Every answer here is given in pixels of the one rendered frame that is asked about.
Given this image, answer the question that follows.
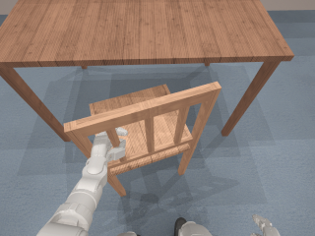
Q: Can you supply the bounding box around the robot left forearm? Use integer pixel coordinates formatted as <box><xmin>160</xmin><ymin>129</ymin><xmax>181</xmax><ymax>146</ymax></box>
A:
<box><xmin>36</xmin><ymin>155</ymin><xmax>108</xmax><ymax>236</ymax></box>

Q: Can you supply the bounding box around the robot right shin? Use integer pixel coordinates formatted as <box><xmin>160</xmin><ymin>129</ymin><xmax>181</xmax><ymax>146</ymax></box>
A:
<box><xmin>180</xmin><ymin>221</ymin><xmax>195</xmax><ymax>229</ymax></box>

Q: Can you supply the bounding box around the robot left hand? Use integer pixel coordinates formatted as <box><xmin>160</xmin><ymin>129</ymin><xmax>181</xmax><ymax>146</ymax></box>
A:
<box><xmin>91</xmin><ymin>127</ymin><xmax>128</xmax><ymax>162</ymax></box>

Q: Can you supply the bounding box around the robot left upper arm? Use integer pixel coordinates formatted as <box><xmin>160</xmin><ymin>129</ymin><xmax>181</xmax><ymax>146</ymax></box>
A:
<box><xmin>38</xmin><ymin>222</ymin><xmax>89</xmax><ymax>236</ymax></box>

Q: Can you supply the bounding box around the chair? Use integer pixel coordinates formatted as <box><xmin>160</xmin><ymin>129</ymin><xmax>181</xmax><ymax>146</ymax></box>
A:
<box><xmin>63</xmin><ymin>82</ymin><xmax>221</xmax><ymax>197</ymax></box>

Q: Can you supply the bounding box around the robot right hand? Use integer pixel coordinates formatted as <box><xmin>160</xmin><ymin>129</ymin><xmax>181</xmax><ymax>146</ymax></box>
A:
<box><xmin>250</xmin><ymin>214</ymin><xmax>281</xmax><ymax>236</ymax></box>

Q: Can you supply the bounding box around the table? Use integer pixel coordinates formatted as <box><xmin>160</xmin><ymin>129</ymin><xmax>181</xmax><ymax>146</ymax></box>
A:
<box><xmin>0</xmin><ymin>0</ymin><xmax>294</xmax><ymax>142</ymax></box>

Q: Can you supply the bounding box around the robot right thigh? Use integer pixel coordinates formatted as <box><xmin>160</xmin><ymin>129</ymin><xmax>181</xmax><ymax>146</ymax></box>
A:
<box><xmin>178</xmin><ymin>223</ymin><xmax>213</xmax><ymax>236</ymax></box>

